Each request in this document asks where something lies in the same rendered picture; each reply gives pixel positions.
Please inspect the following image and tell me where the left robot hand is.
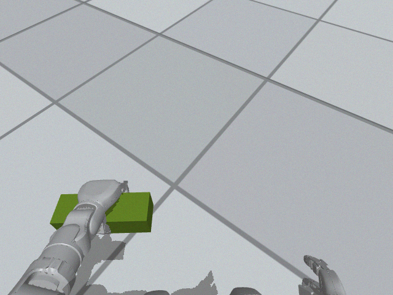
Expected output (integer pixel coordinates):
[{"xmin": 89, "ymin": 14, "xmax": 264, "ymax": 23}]
[{"xmin": 77, "ymin": 179, "xmax": 129, "ymax": 235}]

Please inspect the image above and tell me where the right robot hand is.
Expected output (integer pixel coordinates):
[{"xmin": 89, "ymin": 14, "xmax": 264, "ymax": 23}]
[{"xmin": 298, "ymin": 255, "xmax": 346, "ymax": 295}]

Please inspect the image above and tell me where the left robot arm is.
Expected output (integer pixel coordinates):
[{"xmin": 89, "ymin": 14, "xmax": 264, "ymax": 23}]
[{"xmin": 8, "ymin": 200, "xmax": 105, "ymax": 295}]

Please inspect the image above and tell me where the carton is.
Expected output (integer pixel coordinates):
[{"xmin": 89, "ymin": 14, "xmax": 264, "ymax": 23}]
[{"xmin": 50, "ymin": 192, "xmax": 154, "ymax": 234}]

